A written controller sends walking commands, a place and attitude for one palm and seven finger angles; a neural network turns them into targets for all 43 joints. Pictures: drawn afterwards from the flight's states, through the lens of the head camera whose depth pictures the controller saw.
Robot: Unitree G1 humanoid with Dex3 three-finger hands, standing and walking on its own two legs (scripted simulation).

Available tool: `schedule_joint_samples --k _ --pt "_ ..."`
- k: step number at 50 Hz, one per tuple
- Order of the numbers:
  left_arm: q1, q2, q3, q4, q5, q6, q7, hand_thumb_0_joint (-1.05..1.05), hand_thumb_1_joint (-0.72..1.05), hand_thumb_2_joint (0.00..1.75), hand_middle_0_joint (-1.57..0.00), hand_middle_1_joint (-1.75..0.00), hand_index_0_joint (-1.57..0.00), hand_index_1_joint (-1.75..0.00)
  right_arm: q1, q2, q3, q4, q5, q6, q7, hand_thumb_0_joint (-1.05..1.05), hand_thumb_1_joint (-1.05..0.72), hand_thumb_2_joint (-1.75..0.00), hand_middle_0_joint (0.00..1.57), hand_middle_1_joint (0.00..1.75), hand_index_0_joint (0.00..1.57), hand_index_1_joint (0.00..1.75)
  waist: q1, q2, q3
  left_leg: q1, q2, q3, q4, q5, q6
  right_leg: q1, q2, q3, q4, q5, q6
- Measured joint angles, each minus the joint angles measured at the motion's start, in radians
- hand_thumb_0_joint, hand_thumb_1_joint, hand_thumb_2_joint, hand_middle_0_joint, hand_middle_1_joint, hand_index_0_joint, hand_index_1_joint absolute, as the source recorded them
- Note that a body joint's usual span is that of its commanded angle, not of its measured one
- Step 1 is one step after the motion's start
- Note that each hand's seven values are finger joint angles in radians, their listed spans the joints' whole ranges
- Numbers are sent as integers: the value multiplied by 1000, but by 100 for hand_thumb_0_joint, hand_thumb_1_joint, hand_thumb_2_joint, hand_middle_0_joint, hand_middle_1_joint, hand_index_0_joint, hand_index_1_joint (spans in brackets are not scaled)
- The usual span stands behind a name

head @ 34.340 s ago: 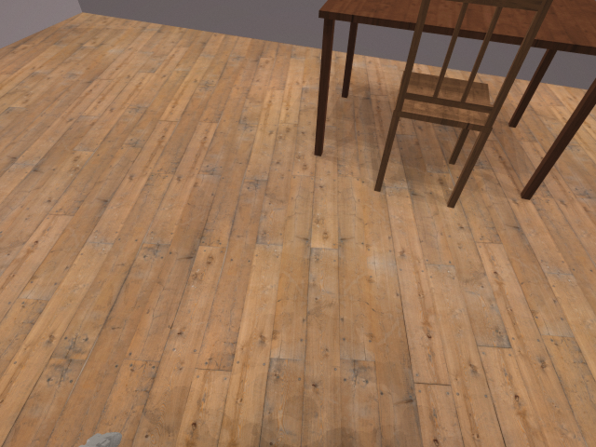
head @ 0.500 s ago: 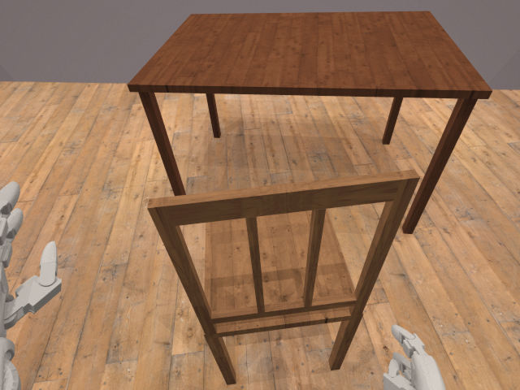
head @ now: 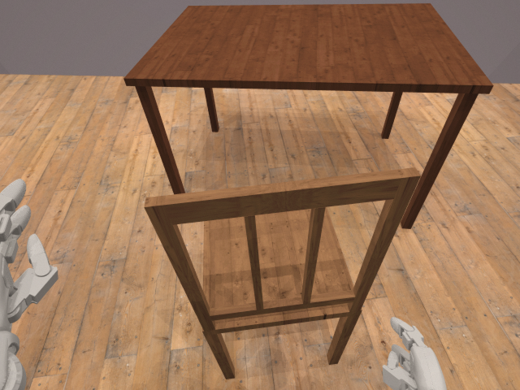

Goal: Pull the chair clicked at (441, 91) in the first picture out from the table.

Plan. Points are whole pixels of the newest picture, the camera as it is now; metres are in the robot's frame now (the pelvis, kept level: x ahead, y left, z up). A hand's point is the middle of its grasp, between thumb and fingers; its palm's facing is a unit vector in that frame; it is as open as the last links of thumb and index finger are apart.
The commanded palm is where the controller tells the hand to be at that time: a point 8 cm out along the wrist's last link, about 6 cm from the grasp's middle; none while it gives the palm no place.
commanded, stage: step back with the hand held close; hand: left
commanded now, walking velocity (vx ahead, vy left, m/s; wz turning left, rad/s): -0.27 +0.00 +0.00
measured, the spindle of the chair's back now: (255, 268) +0.34 +0.07 -0.06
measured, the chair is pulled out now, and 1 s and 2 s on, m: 0.50 0.50 0.50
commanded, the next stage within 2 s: none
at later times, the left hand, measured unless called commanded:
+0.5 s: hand (51, 317) +0.14 +0.24 +0.16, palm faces +0.44 -0.72 -0.53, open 7.4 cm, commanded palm +0.09 +0.28 +0.18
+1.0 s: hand (20, 344) +0.11 +0.26 +0.16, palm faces +0.47 -0.74 -0.47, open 7.4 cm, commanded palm +0.06 +0.29 +0.18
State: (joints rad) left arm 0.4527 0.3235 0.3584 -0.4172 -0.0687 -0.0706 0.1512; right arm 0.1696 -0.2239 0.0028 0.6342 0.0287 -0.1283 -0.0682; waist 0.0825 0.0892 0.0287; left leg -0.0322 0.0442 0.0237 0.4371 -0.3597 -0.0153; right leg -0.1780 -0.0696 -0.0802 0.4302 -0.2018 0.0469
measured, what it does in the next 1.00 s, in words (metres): shifts its weight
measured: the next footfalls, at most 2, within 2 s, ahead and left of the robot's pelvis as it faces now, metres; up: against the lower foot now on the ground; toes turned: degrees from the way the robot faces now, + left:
right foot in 1.98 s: -0.12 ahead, -0.14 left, +0.00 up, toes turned -1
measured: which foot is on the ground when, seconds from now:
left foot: down 0.00-1.00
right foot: down 0.00-1.00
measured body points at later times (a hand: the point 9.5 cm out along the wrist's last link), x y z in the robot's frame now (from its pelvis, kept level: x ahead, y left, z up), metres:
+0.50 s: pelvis -0.05 -0.02 -0.01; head -0.02 -0.06 +0.44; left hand +0.11 +0.28 +0.19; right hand +0.13 -0.26 -0.12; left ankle -0.08 +0.12 -0.74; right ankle +0.02 -0.15 -0.74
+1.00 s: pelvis -0.08 -0.01 -0.01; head -0.07 -0.02 +0.44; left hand +0.08 +0.30 +0.18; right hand +0.08 -0.24 -0.10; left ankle -0.08 +0.12 -0.74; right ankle +0.02 -0.15 -0.74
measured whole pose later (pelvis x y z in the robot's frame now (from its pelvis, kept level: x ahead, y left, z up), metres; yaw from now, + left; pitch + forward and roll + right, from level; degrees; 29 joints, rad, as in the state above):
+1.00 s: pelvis -0.08 -0.01 -0.01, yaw +0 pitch +2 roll +0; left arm 0.55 0.39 0.41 -0.50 -0.05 -0.16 0.20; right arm 0.21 -0.22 -0.01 0.60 0.02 -0.09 -0.09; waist 0.02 0.02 -0.01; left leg -0.35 0.03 0.02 0.63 -0.31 -0.01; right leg -0.46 -0.08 -0.05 0.53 -0.11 0.03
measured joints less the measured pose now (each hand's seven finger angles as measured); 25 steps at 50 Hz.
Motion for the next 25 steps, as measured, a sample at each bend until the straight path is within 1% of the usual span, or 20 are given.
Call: schedule_joint_samples --k 2,5,9,11,14,18,21,25 --pt "-15 12 26 2 -9 -25 -1 1 89 90 -22 -30 -21 -30 -12 0 8 -16 0 7 -2 1 -91 -90 20 30 20 30 -7 -3 10 -21 0 4 7 2 0 -23 0 5 5 5 -1" --pt "5 23 43 -13 -12 -45 -1 1 89 90 -21 -30 -21 -30 -28 -1 12 -42 -2 22 -1 1 -90 -90 20 30 20 30 -31 0 21 -50 -5 12 8 12 1 -57 -3 15 10 16 0" --pt "77 25 17 -39 -5 -49 -12 1 90 90 -21 -30 -21 -30 -36 -6 -2 -61 -5 53 -2 1 -90 -90 20 30 21 30 -62 17 22 -89 -14 18 14 20 4 -100 -11 23 22 22 2" --pt "114 31 6 -50 -5 -47 -17 1 89 90 -21 -30 -21 -30 -36 -6 -12 -62 -2 71 -7 1 -90 -90 20 30 20 30 -72 21 22 -105 -18 19 20 23 4 -120 -16 25 35 21 2" --pt "151 48 7 -68 -8 -45 -17 1 89 90 -22 -30 -21 -30 -29 -4 -25 -57 5 89 -16 1 -91 -90 20 30 20 30 -74 17 24 -127 -22 17 33 25 1 -146 -21 26 60 17 -2" --pt "157 62 26 -74 -14 -44 -3 1 89 90 -22 -30 -22 -30 -18 -5 -35 -47 12 97 -27 1 -91 -90 20 30 20 30 -64 16 24 -155 -21 10 58 28 -7 -173 -22 21 87 15 -10" --pt "143 59 38 -66 -15 -42 10 1 89 90 -22 -30 -22 -30 -16 -9 -39 -38 15 98 -33 1 -91 -90 20 30 20 30 -60 19 18 -182 -16 3 85 29 -12 -191 -19 15 101 20 -18" --pt "124 45 35 -55 -12 -38 21 1 89 90 -22 -30 -21 -30 -17 -21 -39 -31 16 91 -37 1 -91 -90 20 30 20 30 -58 16 1 -226 -12 -3 127 28 -13 -222 -16 11 116 31 -24"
